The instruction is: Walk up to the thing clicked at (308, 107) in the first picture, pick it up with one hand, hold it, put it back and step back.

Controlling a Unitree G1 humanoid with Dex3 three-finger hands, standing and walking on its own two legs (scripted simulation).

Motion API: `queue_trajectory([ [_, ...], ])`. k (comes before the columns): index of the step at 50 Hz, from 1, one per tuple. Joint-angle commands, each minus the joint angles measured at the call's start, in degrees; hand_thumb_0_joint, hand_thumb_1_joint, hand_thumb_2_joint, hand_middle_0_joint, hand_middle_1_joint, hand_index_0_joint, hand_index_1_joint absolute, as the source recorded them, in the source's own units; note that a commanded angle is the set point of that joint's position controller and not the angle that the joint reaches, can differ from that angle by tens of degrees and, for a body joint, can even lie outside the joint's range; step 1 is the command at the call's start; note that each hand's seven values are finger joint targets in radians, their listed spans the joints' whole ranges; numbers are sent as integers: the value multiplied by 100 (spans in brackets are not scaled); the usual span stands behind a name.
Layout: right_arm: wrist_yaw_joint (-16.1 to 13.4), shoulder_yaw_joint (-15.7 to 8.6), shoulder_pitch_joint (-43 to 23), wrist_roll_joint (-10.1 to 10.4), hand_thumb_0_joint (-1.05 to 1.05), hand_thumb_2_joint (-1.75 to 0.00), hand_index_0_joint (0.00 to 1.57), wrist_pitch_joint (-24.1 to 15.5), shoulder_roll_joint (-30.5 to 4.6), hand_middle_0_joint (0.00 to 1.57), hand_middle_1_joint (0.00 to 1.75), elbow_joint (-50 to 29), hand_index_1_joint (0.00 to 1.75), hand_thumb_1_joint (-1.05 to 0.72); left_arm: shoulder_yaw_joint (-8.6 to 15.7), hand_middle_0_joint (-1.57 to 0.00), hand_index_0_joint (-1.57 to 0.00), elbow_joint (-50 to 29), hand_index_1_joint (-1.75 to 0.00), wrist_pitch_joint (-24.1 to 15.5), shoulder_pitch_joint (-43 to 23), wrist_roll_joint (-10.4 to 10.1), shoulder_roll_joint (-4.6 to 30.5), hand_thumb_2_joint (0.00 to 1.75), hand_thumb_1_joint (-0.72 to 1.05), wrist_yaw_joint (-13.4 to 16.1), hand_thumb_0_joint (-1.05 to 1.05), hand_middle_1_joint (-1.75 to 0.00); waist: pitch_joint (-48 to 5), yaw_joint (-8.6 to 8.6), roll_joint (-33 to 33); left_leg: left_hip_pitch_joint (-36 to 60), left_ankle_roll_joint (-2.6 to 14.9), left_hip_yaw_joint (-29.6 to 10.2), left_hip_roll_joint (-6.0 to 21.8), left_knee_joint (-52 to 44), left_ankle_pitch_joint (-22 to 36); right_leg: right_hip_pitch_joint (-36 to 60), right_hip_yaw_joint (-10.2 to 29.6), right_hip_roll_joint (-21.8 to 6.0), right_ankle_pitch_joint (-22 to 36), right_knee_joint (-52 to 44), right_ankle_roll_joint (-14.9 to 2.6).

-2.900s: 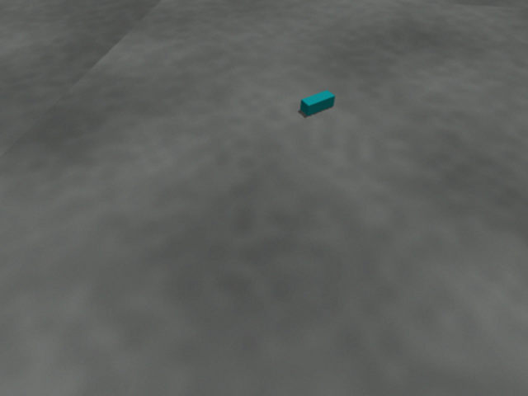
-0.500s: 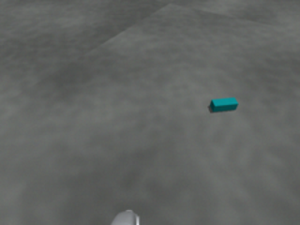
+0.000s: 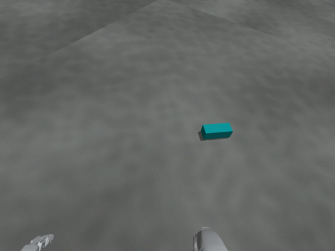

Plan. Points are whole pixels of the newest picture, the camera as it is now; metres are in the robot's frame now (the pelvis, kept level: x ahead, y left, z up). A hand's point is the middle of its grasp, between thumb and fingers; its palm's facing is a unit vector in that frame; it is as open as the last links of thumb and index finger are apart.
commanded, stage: walk up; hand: left
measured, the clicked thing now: (216, 131) +1.01 -0.45 -0.72
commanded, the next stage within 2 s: none
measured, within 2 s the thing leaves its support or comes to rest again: neither
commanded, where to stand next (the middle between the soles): +0.65 -0.75 m, yaw +7 degrees
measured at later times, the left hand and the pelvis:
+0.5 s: hand (124, 231) +0.20 +0.12 -0.16, palm faces +0.03 -0.95 -0.31, open 7.4 cm; pelvis +0.17 -0.16 -0.01, yaw +3 degrees
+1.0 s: hand (191, 179) +0.35 -0.08 -0.14, palm faces +0.07 -0.93 -0.37, open 7.4 cm; pelvis +0.30 -0.37 -0.01, yaw +3 degrees
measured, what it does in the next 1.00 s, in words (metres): steps to the right: right foot, then left foot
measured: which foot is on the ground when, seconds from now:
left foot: down 0.00-0.10, up 0.12-0.42, down 0.44-0.84, up 0.86-1.00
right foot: up 0.00-0.08, down 0.10-0.44, up 0.46-0.80, down 0.82-1.00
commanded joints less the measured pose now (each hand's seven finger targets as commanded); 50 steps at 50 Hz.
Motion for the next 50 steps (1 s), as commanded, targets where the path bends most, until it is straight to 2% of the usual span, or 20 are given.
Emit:
queue_trajectory([
  [1, -135, -667, -227, 8, 0, -90, 20, -78, -2145, 20, 30, -246, 30, -90, 357, -20, -20, -387, -30, -115, -141, -15, 896, 90, 90, -17, 0, -30, -382, 73, 1773, -747, 1141, -742, 932, -1537, -25, 1188, -676, 330, 210, -880, -74],
  [4, -172, -501, -212, 4, 0, -90, 20, 72, -1635, 20, 30, -204, 30, -90, 521, -20, -20, -3, -30, -203, 744, 41, 1135, 90, 90, 81, 0, -30, -770, 611, 670, -1286, 808, 89, 436, 743, 802, 2801, -1075, 844, -60, -1903, -194],
  [5, -194, -332, -181, 38, 0, -90, 20, 103, -1148, 20, 30, -318, 30, -90, 690, -20, -20, 95, -30, -249, 1478, 141, 1612, 90, 90, 167, 0, -30, -932, 1069, -816, -2489, 579, 330, -68, 2741, 383, 3646, 372, 83, -907, -2654, -567],
  [6, -262, -268, -350, 169, 0, -90, 20, 112, -1033, 20, 30, -518, 30, -90, 673, -20, -20, -62, -30, -302, 1313, 47, 2076, 90, 90, 256, 0, -30, -787, 968, -1739, -3775, 432, 258, -592, 3373, -1365, 3780, 2539, -1134, -1151, -3797, -1148],
  [7, -336, -356, -492, 98, 0, -90, 20, 168, -1314, 20, 30, -372, 30, -90, 638, -20, -20, -212, -30, -301, 823, -44, 2030, 90, 90, 306, 0, -30, -557, 799, -1047, -3384, 436, -437, -82, 3685, -1182, 3012, 2710, -1260, -1581, -3933, -1316],
  [11, -187, -369, 191, 176, 0, -90, 20, 83, -1421, 20, 30, 264, 30, -90, 403, -20, -20, -355, -30, -324, 149, -27, 1355, 90, 90, 383, 0, -30, -278, 233, -712, -2191, 393, -236, 61, 2272, -423, 1972, 735, -329, -461, -3201, -1417],
  [17, -163, -371, 407, 127, 0, -90, 20, 25, -1185, 20, 30, 225, 30, -90, 227, -20, -20, -733, -30, -294, 20, 59, 1071, 90, 90, 353, 0, -30, -333, 218, -270, -1005, 418, 120, -302, 565, 198, 1655, 407, -434, 135, -3138, -1622],
  [19, -219, -434, 1023, 116, 0, -90, 20, -35, -1162, 20, 30, 347, 30, -90, 148, -20, -20, -832, -30, -218, -259, 18, 970, 90, 90, 320, 0, -30, -439, -211, 53, 381, 395, 146, -435, -381, 1199, 983, -38, -205, 230, -2425, -1350],
  [20, -290, -536, 1433, 59, 0, -90, 20, -57, -1379, 20, 30, 431, 30, -90, 45, -20, -20, -894, -30, -217, -129, 5, 718, 90, 90, 304, 0, -30, -699, -431, 605, 1329, 384, -347, -229, -705, 1380, 573, -286, 61, 527, -1525, -1072],
  [21, -363, -695, 1577, -24, 0, -90, 20, -66, -1906, 20, 30, 341, 30, -90, -23, -20, -20, -952, -30, -212, 117, -15, 427, 90, 90, 291, 0, -30, -882, -505, 1656, 2013, 714, -2177, 874, -1470, 135, -338, -740, 696, -45, -119, -619],
  [22, -433, -727, 1470, -55, 0, -90, 20, -46, -2136, 20, 30, 123, 30, -90, 31, -20, -20, -876, -30, -122, 330, 50, 498, 90, 90, 312, 0, -30, -727, -334, 1489, 1770, 965, -4362, 1998, -2198, -1001, -923, -113, 1104, -1056, 990, -318],
  [23, -464, -773, 942, 171, 0, -90, 20, -28, -2348, 20, 30, -126, 30, -90, 189, -20, -20, -721, -30, -4, 687, 85, 1139, 90, 90, 337, 0, -30, -754, -236, 826, 1484, 1298, -4722, 2395, -2374, -1636, -913, 397, 837, -1152, 1482, -250],
  [27, -372, -549, 91, 106, 0, -90, 20, -26, -1713, 20, 30, -145, 30, -90, 315, -20, -20, -426, -30, 19, 679, 75, 1191, 90, 90, 289, 0, -30, -42, 141, 1026, 49, 1236, -2273, 1399, -2073, -1052, -433, 439, 316, -447, 1235, -51],
  [37, -235, -738, -153, -31, 0, -90, 20, 27, -2258, 20, 30, -108, 30, -90, 389, -20, -20, -414, -30, 55, 99, 71, 1019, 90, 90, 55, 0, -30, -200, -37, 1834, -668, 1197, -1063, 1111, -1559, -1376, 404, -451, 251, -420, -387, -2],
  [40, -256, -632, -654, -53, 0, -90, 20, 159, -1991, 20, 30, -106, 30, -90, 506, -20, -20, 26, -30, -7, 1173, 67, 1052, 90, 90, 116, 0, -30, -562, 649, 1255, -1561, 868, -316, 719, -166, -1202, 2228, -985, 700, -204, -1251, -73],
  [41, -286, -477, -523, -84, 0, -90, 20, 230, -1482, 20, 30, -90, 30, -90, 611, -20, -20, 226, -30, -52, 1726, 153, 1319, 90, 90, 186, 0, -30, -698, 940, 15, -2223, 705, 210, 227, 1369, -1449, 2899, -849, 795, -698, -1705, -142],
  [42, -305, -258, -626, 13, 0, -90, 20, 263, -875, 20, 30, -260, 30, -90, 682, -20, -20, 110, -30, -118, 1950, 218, 1824, 90, 90, 275, 0, -30, -348, 1166, -1599, -3601, 440, 345, -553, 3162, -1741, 2836, 1711, -419, -2167, -3279, -538],
  [43, -423, -396, -715, 106, 0, -90, 20, 279, -1243, 20, 30, -351, 30, -90, 645, -20, -20, -213, -30, -173, 1167, 124, 2189, 90, 90, 342, 0, -30, -173, 852, -1368, -3717, 387, -492, -445, 3561, -1578, 2507, 3129, -1081, -2500, -4183, -1113],
  [47, -340, -383, -86, 169, 0, -90, 20, 141, -1519, 20, 30, 332, 30, -90, 467, -20, -20, -337, -30, -239, 418, 39, 1545, 90, 90, 460, 0, -30, -38, 255, -622, -2707, 437, -451, 13, 2702, -718, 2021, 1475, -591, -875, -3155, -1390],
  [50, -273, -362, 156, 118, 0, -90, 20, 115, -1318, 20, 30, 427, 30, -90, 312, -20, -20, -476, -30, -256, 431, 75, 1169, 90, 90, 469, 0, -30, -44, 282, -576, -2057, 391, -29, -248, 1738, -633, 1890, 901, -400, 334, -3056, -1501],
])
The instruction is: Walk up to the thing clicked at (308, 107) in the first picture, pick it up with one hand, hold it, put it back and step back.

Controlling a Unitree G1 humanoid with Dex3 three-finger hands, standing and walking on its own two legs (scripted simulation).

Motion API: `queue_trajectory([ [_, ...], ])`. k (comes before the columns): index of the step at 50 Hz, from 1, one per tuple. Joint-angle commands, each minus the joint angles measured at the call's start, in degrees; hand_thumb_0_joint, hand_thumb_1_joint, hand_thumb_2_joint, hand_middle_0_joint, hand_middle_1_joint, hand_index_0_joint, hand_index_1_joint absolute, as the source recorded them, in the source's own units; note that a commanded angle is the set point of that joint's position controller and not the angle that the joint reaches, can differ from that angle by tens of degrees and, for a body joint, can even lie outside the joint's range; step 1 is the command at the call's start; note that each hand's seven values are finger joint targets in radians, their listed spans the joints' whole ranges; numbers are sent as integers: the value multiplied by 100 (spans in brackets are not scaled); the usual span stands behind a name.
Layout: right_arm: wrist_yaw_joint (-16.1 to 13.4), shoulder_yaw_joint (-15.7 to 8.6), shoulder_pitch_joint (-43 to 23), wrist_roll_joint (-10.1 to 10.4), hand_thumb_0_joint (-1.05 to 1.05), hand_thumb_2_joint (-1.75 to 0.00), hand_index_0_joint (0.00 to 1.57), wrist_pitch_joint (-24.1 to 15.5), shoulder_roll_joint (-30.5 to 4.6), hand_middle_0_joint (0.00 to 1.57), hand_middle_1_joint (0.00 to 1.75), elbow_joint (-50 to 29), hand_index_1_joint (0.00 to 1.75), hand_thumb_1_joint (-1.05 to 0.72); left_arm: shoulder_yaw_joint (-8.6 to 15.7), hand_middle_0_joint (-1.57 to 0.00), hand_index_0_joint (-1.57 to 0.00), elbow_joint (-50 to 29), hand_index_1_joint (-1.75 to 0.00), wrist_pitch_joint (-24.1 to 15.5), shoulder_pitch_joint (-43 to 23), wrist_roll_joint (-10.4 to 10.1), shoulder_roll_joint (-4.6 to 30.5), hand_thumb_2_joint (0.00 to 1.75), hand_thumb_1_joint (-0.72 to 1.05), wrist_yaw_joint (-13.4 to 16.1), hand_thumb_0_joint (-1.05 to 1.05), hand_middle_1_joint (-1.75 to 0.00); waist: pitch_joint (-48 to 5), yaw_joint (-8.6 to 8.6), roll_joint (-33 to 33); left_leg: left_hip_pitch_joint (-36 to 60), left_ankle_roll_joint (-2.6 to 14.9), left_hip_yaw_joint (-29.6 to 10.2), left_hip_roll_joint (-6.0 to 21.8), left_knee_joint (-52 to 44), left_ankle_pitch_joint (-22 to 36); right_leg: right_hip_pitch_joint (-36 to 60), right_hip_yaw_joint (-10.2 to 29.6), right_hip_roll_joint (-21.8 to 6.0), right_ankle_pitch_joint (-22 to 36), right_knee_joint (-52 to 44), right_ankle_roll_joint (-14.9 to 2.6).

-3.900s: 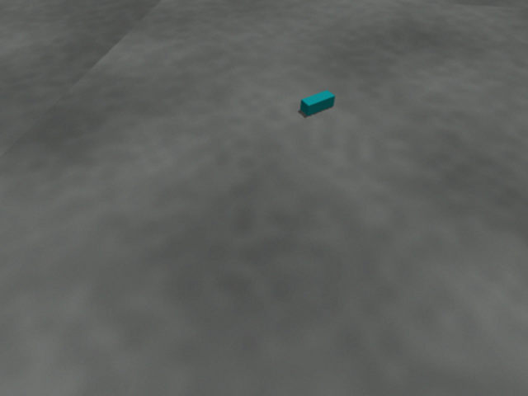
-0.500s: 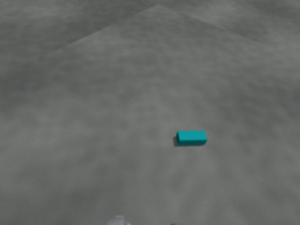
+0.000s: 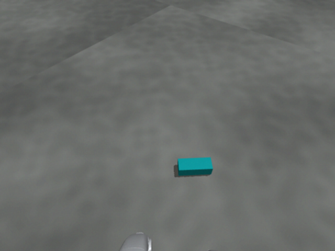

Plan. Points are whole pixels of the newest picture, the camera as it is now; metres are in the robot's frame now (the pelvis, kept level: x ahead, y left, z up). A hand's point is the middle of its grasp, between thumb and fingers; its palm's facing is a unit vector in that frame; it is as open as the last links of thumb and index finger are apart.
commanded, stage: walk up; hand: left
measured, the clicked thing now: (194, 166) +0.70 -0.12 -0.71
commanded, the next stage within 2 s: none
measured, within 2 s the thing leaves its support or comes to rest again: neither
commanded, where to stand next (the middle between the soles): +0.33 -0.40 m, yaw +4 degrees
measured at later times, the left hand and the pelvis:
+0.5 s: hand (139, 226) +0.21 +0.11 -0.15, palm faces -0.08 -0.94 -0.33, open 7.4 cm; pelvis +0.10 -0.18 -0.01, yaw -1 degrees
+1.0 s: hand (203, 210) +0.26 -0.08 -0.16, palm faces -0.06 -0.95 -0.30, open 7.4 cm; pelvis +0.20 -0.35 +0.00, yaw +0 degrees
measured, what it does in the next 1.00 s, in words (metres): steps to the right: left foot, then right foot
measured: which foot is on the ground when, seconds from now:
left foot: up 0.00-0.14, down 0.16-0.54, up 0.56-0.82, down 0.84-1.00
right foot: down 0.00-0.16, up 0.18-0.52, down 0.54-0.84, up 0.86-1.00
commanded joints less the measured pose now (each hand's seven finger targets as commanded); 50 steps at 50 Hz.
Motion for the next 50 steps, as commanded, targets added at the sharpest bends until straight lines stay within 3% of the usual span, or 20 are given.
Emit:
queue_trajectory([
  [1, -38, -266, 658, -6, 0, -90, 20, -213, -1056, 20, 30, -204, 30, -90, 378, -20, -20, -600, -30, -126, -64, 23, 1426, 90, 90, 175, 0, -30, -5, -60, -1237, -245, 6, 223, -84, -1006, 226, 679, 1824, -1196, 933, -2122, -1306],
  [6, -153, -429, 1838, -39, 0, -90, 20, -302, -1123, 20, 30, -54, 30, -90, 140, -20, -20, -1048, -30, -20, -606, -14, 1014, 90, 90, 111, 0, -30, -597, -822, -155, 2885, 40, -101, -67, -3270, 2124, -697, 745, -647, 1318, -387, -754],
  [8, -306, -651, 1710, -169, 0, -90, 20, -286, -1945, 20, 30, -410, 30, -90, 122, -20, -20, -1014, -30, 59, 24, 3, 806, 90, 90, 139, 0, -30, -837, -638, 783, 3589, 932, -4080, 2212, -4521, 231, -2247, 972, 306, -764, 1993, 66],
  [9, -330, -694, 1259, 50, 0, -90, 20, -253, -2100, 20, 30, -626, 30, -90, 274, -20, -20, -877, -30, 180, 285, 69, 1451, 90, 90, 167, 0, -30, -838, -586, 72, 3244, 1429, -4515, 2712, -4678, -511, -2304, 1393, 76, -1021, 2672, 182],
  [13, -258, -486, 535, -48, 0, -90, 20, -288, -1506, 20, 30, -626, 30, -90, 377, -20, -20, -630, -30, 201, 214, 51, 1413, 90, 90, 100, 0, -30, -89, -226, 181, 1689, 955, -2101, 1602, -4344, 103, -1734, 1555, -313, -223, 2446, 178],
  [17, -154, -540, 591, -136, 0, -90, 20, -339, -1664, 20, 30, -656, 30, -90, 369, -20, -20, -611, -30, 214, 73, 36, 1191, 90, 90, -26, 0, -30, -119, -323, 678, 1501, 1063, -1227, 1433, -4005, 1040, -1535, 1086, -439, -176, 1804, 300],
  [22, -93, -676, 292, -190, 0, -90, 20, -274, -2072, 20, 30, -713, 30, -90, 453, -20, -20, -674, -30, 253, -296, 8, 1247, 90, 90, -144, 0, -30, -162, -342, 1187, 866, 887, -998, 1378, -3976, -557, -894, 648, -470, -295, 851, 229],
  [26, -116, -454, 45, -270, 0, -90, 20, -58, -1468, 20, 30, -629, 30, -90, 697, -20, -20, -37, -30, 186, 1118, 71, 1501, 90, 90, -64, 0, -30, -579, 502, -275, -739, 347, 161, 595, -1641, -1119, 1594, -19, 212, -422, -362, 94],
  [27, -122, -267, -19, -216, 0, -90, 20, -9, -850, 20, 30, -736, 30, -90, 782, -20, -20, 8, -30, 153, 1573, 177, 1950, 90, 90, 2, 0, -30, -260, 834, -2035, -1839, 80, 732, -48, 454, -1162, 1542, 1688, -634, -2079, -1641, -255],
  [28, -210, -322, -374, -69, 0, -90, 20, 9, -984, 20, 30, -947, 30, -90, 722, -20, -20, -341, -30, 85, 958, 100, 2290, 90, 90, 79, 0, -30, 117, 660, -2082, -2322, -36, -124, -425, 1082, -964, 918, 4029, -1570, -2960, -3219, -762],
  [29, -251, -388, -391, -17, 0, -90, 20, -17, -1248, 20, 30, -858, 30, -90, 716, -20, -20, -531, -30, 52, 315, -19, 2370, 90, 90, 131, 0, -30, 357, 322, -1407, -1988, 1, -565, -45, 1118, -442, 559, 4247, -1794, -3285, -3431, -984],
  [33, -115, -378, 751, -10, 0, -90, 20, -157, -1326, 20, 30, -88, 30, -90, 534, -20, -20, -585, -30, -27, -252, -8, 1733, 90, 90, 191, 0, -30, 115, -206, -1247, -694, -29, -73, 171, -13, -32, 272, 2393, -1180, -1295, -2130, -1242],
  [36, -66, -368, 884, -36, 0, -90, 20, -193, -1136, 20, 30, -124, 30, -90, 407, -20, -20, -711, -30, -48, -249, 48, 1498, 90, 90, 189, 0, -30, 149, -167, -1213, 3, 7, 179, -25, -977, 62, 122, 2085, -1174, -174, -2092, -1340],
  [39, -102, -400, 1576, -1, 0, -90, 20, -247, -1011, 20, 30, 6, 30, -90, 254, -20, -20, -946, -30, 40, -763, 51, 1358, 90, 90, 161, 0, -30, -8, -610, -856, 1816, 138, 213, -172, -2416, 1315, -779, 1398, -917, 380, -1407, -1091],
  [40, -165, -472, 2046, -53, 0, -90, 20, -284, -1115, 20, 30, 100, 30, -90, 145, -20, -20, -1033, -30, 63, -767, 29, 1102, 90, 90, 148, 0, -30, -282, -850, -276, 2830, 81, -123, -89, -2974, 1731, -1234, 1034, -645, 545, -414, -828],
  [41, -255, -593, 2214, -175, 0, -90, 20, -322, -1532, 20, 30, 4, 30, -90, 14, -20, -20, -1065, -30, 47, -409, -39, 669, 90, 90, 151, 0, -30, -579, -925, 998, 3492, 267, -1876, 844, -4010, 997, -1806, 495, -84, 191, 1055, -382],
  [42, -379, -659, 1933, -226, 0, -90, 20, -288, -1872, 20, 30, -259, 30, -90, 47, -20, -20, -1022, -30, 150, -186, 26, 718, 90, 90, 186, 0, -30, -500, -649, 818, 3330, 654, -4119, 2198, -4514, 931, -2410, 1027, 331, -741, 1996, -1],
  [43, -407, -732, 1420, -8, 0, -90, 20, -254, -2163, 20, 30, -499, 30, -90, 214, -20, -20, -844, -30, 274, 197, 75, 1395, 90, 90, 241, 0, -30, -644, -537, 79, 3099, 1114, -4519, 2710, -4509, 590, -2355, 1456, 105, -1077, 2588, 97],
  [47, -355, -552, 802, -65, 0, -90, 20, -270, -1538, 20, 30, -580, 30, -90, 335, -20, -20, -643, -30, 262, 115, 51, 1442, 90, 90, 228, 0, -30, -166, -206, 238, 1981, 993, -2053, 1677, -3922, 1590, -1846, 1574, -274, -387, 2651, 157],
  [50, -276, -566, 746, -105, 0, -90, 20, -302, -1570, 20, 30, -676, 30, -90, 328, -20, -20, -528, -30, 282, 186, 9, 1285, 90, 90, 156, 0, -30, -196, -221, 665, 1619, 1049, -1293, 1450, -3659, 2174, -1510, 1284, -303, -175, 2409, 248],
])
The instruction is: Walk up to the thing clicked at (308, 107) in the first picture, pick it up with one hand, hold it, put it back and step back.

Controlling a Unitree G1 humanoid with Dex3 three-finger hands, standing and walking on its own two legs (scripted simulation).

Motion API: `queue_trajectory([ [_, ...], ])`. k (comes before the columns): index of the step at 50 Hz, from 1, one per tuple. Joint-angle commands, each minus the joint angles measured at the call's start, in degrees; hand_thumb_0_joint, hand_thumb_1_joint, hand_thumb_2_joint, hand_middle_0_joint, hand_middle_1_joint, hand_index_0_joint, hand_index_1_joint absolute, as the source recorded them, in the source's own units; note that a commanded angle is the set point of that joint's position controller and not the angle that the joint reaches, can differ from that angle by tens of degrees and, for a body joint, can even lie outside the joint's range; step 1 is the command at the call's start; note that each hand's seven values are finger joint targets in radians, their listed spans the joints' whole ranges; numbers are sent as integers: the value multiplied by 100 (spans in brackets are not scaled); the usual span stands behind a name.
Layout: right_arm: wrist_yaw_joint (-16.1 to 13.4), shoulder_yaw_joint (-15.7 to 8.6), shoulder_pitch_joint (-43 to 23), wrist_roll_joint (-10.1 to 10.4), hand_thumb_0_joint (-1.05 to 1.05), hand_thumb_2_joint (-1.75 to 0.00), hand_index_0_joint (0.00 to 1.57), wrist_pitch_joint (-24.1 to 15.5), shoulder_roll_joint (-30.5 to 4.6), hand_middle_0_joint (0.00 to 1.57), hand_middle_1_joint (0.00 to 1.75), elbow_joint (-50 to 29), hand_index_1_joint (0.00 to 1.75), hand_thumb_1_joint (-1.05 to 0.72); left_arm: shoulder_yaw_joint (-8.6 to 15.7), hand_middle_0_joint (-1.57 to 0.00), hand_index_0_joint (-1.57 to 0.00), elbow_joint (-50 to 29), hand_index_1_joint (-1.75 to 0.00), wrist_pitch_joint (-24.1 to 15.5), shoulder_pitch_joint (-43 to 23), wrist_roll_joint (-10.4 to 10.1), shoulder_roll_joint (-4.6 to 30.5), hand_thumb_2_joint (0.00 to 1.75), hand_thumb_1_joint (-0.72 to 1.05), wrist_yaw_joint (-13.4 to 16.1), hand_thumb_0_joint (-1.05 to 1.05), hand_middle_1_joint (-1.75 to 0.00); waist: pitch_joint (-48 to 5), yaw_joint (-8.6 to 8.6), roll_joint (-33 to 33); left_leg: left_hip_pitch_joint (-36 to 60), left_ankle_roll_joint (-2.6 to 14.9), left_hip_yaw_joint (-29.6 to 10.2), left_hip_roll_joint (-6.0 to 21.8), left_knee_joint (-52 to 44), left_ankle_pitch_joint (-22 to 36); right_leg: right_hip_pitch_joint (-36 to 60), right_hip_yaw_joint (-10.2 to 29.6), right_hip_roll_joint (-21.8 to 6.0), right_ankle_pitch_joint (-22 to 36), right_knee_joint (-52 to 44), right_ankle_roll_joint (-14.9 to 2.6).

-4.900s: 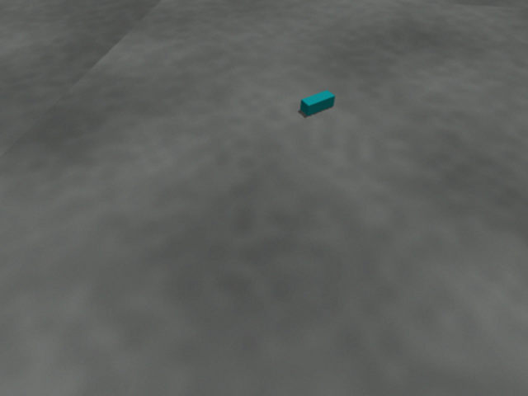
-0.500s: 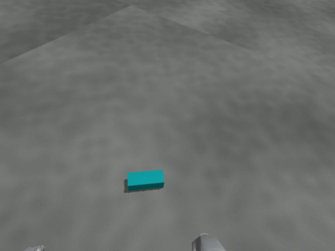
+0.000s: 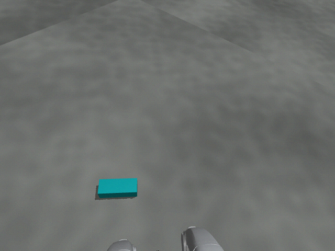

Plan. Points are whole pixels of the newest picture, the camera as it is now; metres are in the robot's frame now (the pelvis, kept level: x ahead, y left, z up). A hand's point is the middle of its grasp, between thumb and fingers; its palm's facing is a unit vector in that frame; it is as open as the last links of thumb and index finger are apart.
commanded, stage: walk up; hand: left
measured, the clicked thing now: (118, 188) +0.51 +0.22 -0.71
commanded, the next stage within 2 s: none
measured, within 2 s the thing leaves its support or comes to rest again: neither
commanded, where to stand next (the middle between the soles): +0.13 -0.06 m, yaw +4 degrees
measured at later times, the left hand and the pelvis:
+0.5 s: hand out of the picture +0.12 +0.17 -0.16, palm faces +0.04 -0.90 -0.43, open 7.4 cm; pelvis +0.04 -0.11 -0.02, yaw +4 degrees
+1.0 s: hand out of the picture +0.08 +0.22 -0.15, palm faces +0.07 -0.91 -0.40, open 7.4 cm; pelvis +0.03 -0.07 +0.00, yaw +5 degrees
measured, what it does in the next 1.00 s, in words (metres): steps on the spot: right foot, then left foot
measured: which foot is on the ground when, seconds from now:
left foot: down 0.00-0.18, up 0.20-0.46, down 0.48-1.00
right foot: up 0.00-0.16, down 0.18-1.00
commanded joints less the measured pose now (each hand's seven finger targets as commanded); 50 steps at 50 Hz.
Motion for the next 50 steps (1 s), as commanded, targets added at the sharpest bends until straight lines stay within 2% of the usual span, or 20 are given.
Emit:
queue_trajectory([
  [1, -83, -600, 210, -16, 0, -90, 20, -95, -2051, 20, 30, -327, 30, -90, 376, -20, -20, -365, -30, -140, 226, -132, 1020, 90, 90, 59, 0, -30, -561, 6, 1587, 581, 1130, -1416, 1439, -1393, 1187, -294, 75, -500, 192, -498, 108],
  [4, 135, -529, -225, -98, 0, -90, 20, 11, -2005, 20, 30, -438, 30, -90, 316, -20, -20, -140, -30, -261, 25, -281, 851, 90, 90, 88, 0, -30, -569, -102, 2070, -352, 898, -816, 930, -1274, 236, 820, -551, -280, 271, -1678, 84],
  [7, 295, -383, -523, -75, 0, -90, 20, 280, -1708, 20, 30, -444, 30, -90, 403, -20, -20, 451, -30, -407, 686, -285, 929, 90, 90, 264, 0, -30, -869, 273, 1369, -897, 638, -478, 569, 232, -560, 2132, -951, 221, 621, -2919, 136],
  [8, 300, -237, -325, -40, 0, -90, 20, 353, -1252, 20, 30, -438, 30, -90, 447, -20, -20, 475, -30, -475, 675, -204, 1189, 90, 90, 331, 0, -30, -772, 372, 297, -1341, 429, -172, 258, 1335, -907, 2253, -377, -32, 170, -3548, 28],
  [9, 300, -74, -301, 30, 0, -90, 20, 401, -770, 20, 30, -549, 30, -90, 464, -20, -20, 303, -30, -566, 441, -130, 1605, 90, 90, 397, 0, -30, -488, 273, -912, -1897, 153, -268, -191, 2291, -1699, 1624, 2026, -1384, -507, -4601, -423],
  [10, 223, -268, -722, 65, 0, -90, 20, 426, -1291, 20, 30, -605, 30, -90, 441, -20, -20, 128, -30, -565, -197, -162, 1990, 90, 90, 424, 0, -30, -361, 189, -527, -1579, 51, -1096, -57, 2398, -1727, 892, 3185, -2049, -884, -5151, -1242],
  [14, 307, -321, -52, 168, 0, -90, 20, 410, -1578, 20, 30, 113, 30, -90, 342, -20, -20, 278, -30, -694, -830, -213, 1662, 90, 90, 501, 0, -30, -552, -141, -524, -1182, 48, -837, 190, 1931, -1130, 1231, 1779, -1592, 91, -4085, -1122],
  [22, 552, -434, -618, -40, 0, -90, 20, 567, -1376, 20, 30, -201, 30, -90, 235, -20, -20, 495, -30, -824, -491, -365, 1657, 90, 90, 772, 0, -30, -961, -62, -259, -523, 118, -705, -90, 499, -651, 1894, 1293, -1850, 3796, -3062, -1225],
  [24, 564, -508, -390, -111, 0, -90, 20, 532, -1474, 20, 30, -161, 30, -90, 113, -20, -20, 406, -30, -785, -605, -412, 1438, 90, 90, 799, 0, -30, -1209, -271, 190, 670, 284, -926, -95, -404, 737, 1131, 680, -1433, 3260, -2440, -758],
  [26, 615, -636, -762, -2, 0, -90, 20, 595, -1949, 20, 30, -320, 30, -90, 26, -20, -20, 481, -30, -744, -822, -468, 1105, 90, 90, 877, 0, -30, -1158, -348, 1869, 1014, 1364, -2816, 1209, -1049, 1374, 247, -816, 51, -104, -1333, -111],
  [27, 635, -637, -727, -44, 0, -90, 20, 620, -1821, 20, 30, -351, 30, -90, 15, -20, -20, 491, -30, -725, -866, -409, 1127, 90, 90, 890, 0, -30, -1049, -418, 1761, 1006, 1606, -2985, 1404, -1215, 1461, 79, -603, 18, -1183, -976, -80],
  [32, 572, -428, -1589, 63, 0, -90, 20, 749, -1318, 20, 30, -474, 30, -90, 12, -20, -20, 938, -30, -956, 80, -372, 907, 90, 90, 828, 0, -30, -1083, 241, 1349, 437, 790, -1549, 581, 73, 2331, 1704, -537, -62, 990, -3385, -87],
  [34, 584, -273, -1430, 89, 0, -90, 20, 788, -894, 20, 30, -596, 30, -90, 212, -20, -20, 842, -30, -1016, -16, -221, 1680, 90, 90, 864, 0, -30, -1013, 196, -73, -1171, 107, -981, -193, 1206, 273, 2595, 2242, -1772, 1650, -4300, -872],
  [35, 514, -382, -1590, 57, 0, -90, 20, 823, -1165, 20, 30, -593, 30, -90, 245, -20, -20, 772, -30, -998, -216, -217, 1949, 90, 90, 851, 0, -30, -942, 190, -252, -960, 101, -1225, -133, 1676, -1842, 2068, 2785, -2489, 2007, -4415, -1620],
  [36, 515, -429, -1597, 30, 0, -90, 20, 836, -1276, 20, 30, -514, 30, -90, 218, -20, -20, 705, -30, -1011, -382, -215, 1789, 90, 90, 850, 0, -30, -745, 88, 69, -976, 63, -1378, -39, 1944, -1826, 1961, 2511, -2360, 1956, -4372, -1632],
  [43, 591, -390, -837, 91, 0, -90, 20, 576, -1019, 20, 30, 272, 30, -90, -59, -20, -20, 651, -30, -846, -984, -221, 1129, 90, 90, 624, 0, -30, -882, -374, 13, 1389, -66, -457, -342, -985, 122, 722, -12, -787, 1431, -3135, -487],
  [44, 545, -396, -871, 19, 0, -90, 20, 517, -1180, 20, 30, 298, 30, -90, -132, -20, -20, 657, -30, -798, -902, -273, 836, 90, 90, 594, 0, -30, -881, -325, 638, 1607, 40, -1317, 142, -1414, 74, 400, -191, -591, 1124, -2589, -263],
  [45, 524, -420, -1185, 25, 0, -90, 20, 469, -1675, 20, 30, 177, 30, -90, -157, -20, -20, 652, -30, -751, -869, -335, 739, 90, 90, 605, 0, -30, -909, -228, 1560, 1139, 693, -3162, 1356, -1899, -509, 184, -496, -96, -34, -2210, 16],
  [46, 542, -448, -1442, 92, 0, -90, 20, 478, -1865, 20, 30, 154, 30, -90, -34, -20, -20, 862, -30, -726, -966, -303, 1128, 90, 90, 648, 0, -30, -701, -243, 1399, 335, 1157, -3527, 1636, -2034, -889, 793, -320, -117, -838, -2003, -30],
  [50, 534, -191, -1992, 128, 0, -90, 20, 476, -1291, 20, 30, 227, 30, -90, -75, -20, -20, 1267, -30, -836, -478, -363, 939, 90, 90, 590, 0, -30, -749, 190, 1416, 82, 315, -1666, 662, -1103, 844, 2072, -207, -258, 1222, -3668, -112],
])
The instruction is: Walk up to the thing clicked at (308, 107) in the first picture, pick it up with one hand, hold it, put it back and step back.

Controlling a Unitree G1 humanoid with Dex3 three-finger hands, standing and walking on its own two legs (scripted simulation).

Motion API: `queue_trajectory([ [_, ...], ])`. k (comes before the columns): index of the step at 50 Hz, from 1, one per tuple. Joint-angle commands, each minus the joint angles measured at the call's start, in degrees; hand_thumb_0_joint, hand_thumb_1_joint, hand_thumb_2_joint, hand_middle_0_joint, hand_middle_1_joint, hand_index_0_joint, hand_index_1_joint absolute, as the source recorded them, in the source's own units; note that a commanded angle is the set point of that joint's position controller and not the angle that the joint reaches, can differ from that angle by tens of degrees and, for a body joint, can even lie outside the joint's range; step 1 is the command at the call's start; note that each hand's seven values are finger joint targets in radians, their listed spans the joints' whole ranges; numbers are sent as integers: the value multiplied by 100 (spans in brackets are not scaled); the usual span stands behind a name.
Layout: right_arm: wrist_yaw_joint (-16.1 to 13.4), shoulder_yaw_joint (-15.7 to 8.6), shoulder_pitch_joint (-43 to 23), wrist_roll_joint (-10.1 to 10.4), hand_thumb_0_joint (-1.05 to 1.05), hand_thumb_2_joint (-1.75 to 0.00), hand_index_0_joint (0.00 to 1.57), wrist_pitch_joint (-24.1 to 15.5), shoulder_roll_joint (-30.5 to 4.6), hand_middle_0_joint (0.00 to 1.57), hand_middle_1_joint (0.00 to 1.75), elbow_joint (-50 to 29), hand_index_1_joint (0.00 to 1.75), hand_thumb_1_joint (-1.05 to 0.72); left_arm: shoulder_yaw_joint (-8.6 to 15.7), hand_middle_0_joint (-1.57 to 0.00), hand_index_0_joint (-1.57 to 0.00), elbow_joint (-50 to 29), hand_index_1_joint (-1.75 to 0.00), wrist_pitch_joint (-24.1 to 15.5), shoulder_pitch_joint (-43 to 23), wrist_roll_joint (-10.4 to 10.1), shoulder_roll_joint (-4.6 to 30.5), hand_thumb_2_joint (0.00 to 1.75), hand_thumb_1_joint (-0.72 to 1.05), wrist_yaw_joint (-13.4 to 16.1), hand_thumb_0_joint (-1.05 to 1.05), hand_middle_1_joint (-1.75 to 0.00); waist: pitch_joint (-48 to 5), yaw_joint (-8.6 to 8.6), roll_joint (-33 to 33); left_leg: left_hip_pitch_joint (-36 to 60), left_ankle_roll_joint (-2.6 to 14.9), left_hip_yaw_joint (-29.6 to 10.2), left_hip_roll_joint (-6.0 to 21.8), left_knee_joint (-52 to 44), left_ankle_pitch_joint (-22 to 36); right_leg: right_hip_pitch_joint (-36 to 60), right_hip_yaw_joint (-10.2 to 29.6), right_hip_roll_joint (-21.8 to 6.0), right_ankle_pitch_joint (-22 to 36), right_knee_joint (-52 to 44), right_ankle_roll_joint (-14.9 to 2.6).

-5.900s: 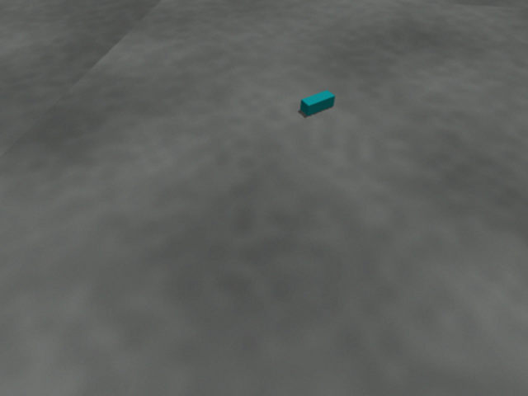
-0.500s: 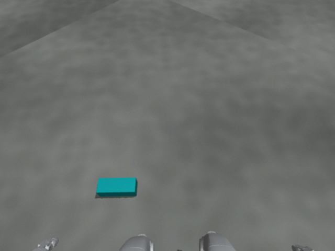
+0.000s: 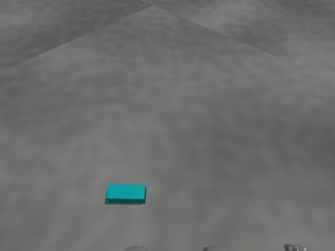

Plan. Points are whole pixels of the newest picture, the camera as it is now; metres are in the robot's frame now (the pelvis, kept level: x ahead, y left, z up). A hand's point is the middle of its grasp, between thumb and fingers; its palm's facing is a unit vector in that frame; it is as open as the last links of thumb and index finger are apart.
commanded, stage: walk up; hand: left
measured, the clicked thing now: (127, 193) +0.50 +0.25 -0.71
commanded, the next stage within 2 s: stand in 1.02 s
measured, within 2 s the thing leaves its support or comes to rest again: neither
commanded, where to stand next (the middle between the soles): +0.10 +0.00 m, yaw -1 degrees
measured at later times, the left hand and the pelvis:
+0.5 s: hand out of the picture +0.10 +0.25 -0.12, palm faces -0.02 -0.94 -0.35, open 7.4 cm; pelvis +0.01 -0.01 +0.03, yaw -1 degrees
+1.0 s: hand out of the picture +0.12 +0.23 -0.12, palm faces -0.05 -0.94 -0.33, open 7.4 cm; pelvis +0.02 -0.01 +0.03, yaw -1 degrees
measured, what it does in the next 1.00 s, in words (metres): stands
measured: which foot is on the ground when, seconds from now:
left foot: down 0.00-1.00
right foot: down 0.00-1.00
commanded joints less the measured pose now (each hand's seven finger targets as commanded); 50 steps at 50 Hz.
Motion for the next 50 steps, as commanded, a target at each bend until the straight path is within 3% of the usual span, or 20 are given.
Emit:
queue_trajectory([
  [1, -102, -173, -642, 90, 0, -90, 20, -147, -1281, 20, 30, -274, 30, -90, 267, -20, -20, -111, -30, -198, 0, -42, 1238, 90, 90, 60, 0, -30, -733, 72, 553, -48, 279, -838, 630, -1248, 1044, 787, 478, -215, 1265, -1375, -252],
  [2, -100, -171, -594, 77, 0, -90, 20, -121, -1288, 20, 30, -218, 30, -90, 242, -20, -20, -138, -30, -173, -281, -34, 1284, 90, 90, 34, 0, -30, -595, -83, 521, 127, 222, -788, 499, -1549, 257, 456, 572, -277, 885, -1427, -294],
  [3, -106, -180, -518, 60, 0, -90, 20, -116, -1289, 20, 30, -114, 30, -90, 207, -20, -20, -130, -30, -146, -442, -40, 1232, 90, 90, 15, 0, -30, -530, -133, 532, 220, 203, -935, 591, -1844, -119, 401, 449, -219, 675, -1373, -278],
  [5, -99, -195, -769, 23, 0, -90, 20, -134, -1449, 20, 30, -16, 30, -90, 130, -20, -20, -23, -30, -103, -426, -72, 1063, 90, 90, -6, 0, -30, -510, -5, 863, 224, 312, -1255, 864, -2259, -334, 516, 99, 8, 652, -1301, -154],
  [6, -95, -169, -858, 32, 0, -90, 20, -137, -1400, 20, 30, 11, 30, -90, 119, -20, -20, 73, -30, -109, -334, -77, 1043, 90, 90, 1, 0, -30, -551, 44, 755, 278, 347, -1227, 908, -2267, -149, 634, 84, 3, 708, -1424, -152],
  [10, -95, -114, -854, 78, 0, -90, 20, -155, -1244, 20, 30, 169, 30, -90, 110, -20, -20, 274, -30, -153, -476, -67, 1066, 90, 90, -15, 0, -30, -719, -31, 509, 608, 180, -774, 668, -2161, 891, 965, 285, -205, 1598, -1883, -163],
  [14, -101, -114, -811, 110, 0, -90, 20, -161, -1187, 20, 30, 289, 30, -90, 89, -20, -20, 377, -30, -158, -635, -73, 1032, 90, 90, -13, 0, -30, -948, -89, 308, 1117, 131, -554, 631, -2139, 1808, 1111, 287, -335, 2203, -2082, -84],
  [17, -105, -126, -856, 122, 0, -90, 20, -136, -1126, 20, 30, 348, 30, -90, 80, -20, -20, 429, -30, -143, -737, -68, 979, 90, 90, -16, 0, -30, -959, -112, 177, 1275, 111, -458, 629, -2254, 1843, 1139, 303, -372, 2218, -2268, -82],
  [22, -87, -142, -930, 87, 0, -90, 20, -101, -1129, 20, 30, 402, 30, -90, 76, -20, -20, 471, -30, -112, -823, -27, 922, 90, 90, -38, 0, -30, -764, -124, 111, 1272, 77, -424, 616, -2562, 1204, 1015, 334, -371, 1773, -2521, -50],
  [26, -79, -129, -882, 77, 0, -90, 20, -113, -1086, 20, 30, 427, 30, -90, 109, -20, -20, 485, -30, -117, -858, -11, 919, 90, 90, -56, 0, -30, -883, -123, 35, 1405, 32, -351, 595, -2580, 1408, 1133, 383, -418, 1928, -2588, -48],
  [30, -72, -143, -865, 53, 0, -90, 20, -95, -1064, 20, 30, 441, 30, -90, 135, -20, -20, 492, -30, -98, -900, 9, 921, 90, 90, -56, 0, -30, -646, -138, -48, 1336, 7, -336, 552, -2646, 1117, 960, 415, -385, 1489, -2743, -36],
  [32, -65, -141, -824, 44, 0, -90, 20, -102, -1083, 20, 30, 438, 30, -90, 142, -20, -20, 461, -30, -101, -877, 18, 914, 90, 90, -58, 0, -30, -750, -134, 11, 1379, 15, -340, 565, -2680, 1074, 1039, 414, -392, 1547, -2746, -47],
  [36, -73, -153, -735, 45, 0, -90, 20, -106, -1069, 20, 30, 451, 30, -90, 176, -20, -20, 429, -30, -112, -879, 31, 912, 90, 90, -53, 0, -30, -871, -145, -52, 1495, 19, -286, 585, -2607, 1432, 1147, 419, -408, 1802, -2726, -58],
  [50, -104, -149, -526, 51, 0, -90, 20, -102, -1050, 20, 30, 488, 30, -90, 194, -20, -20, 399, -30, -62, -882, 9, 823, 90, 90, -34, 0, -30, -874, -172, 46, 1462, 13, -282, 594, -2584, 1853, 1324, 337, -339, 2172, -2599, -46],
])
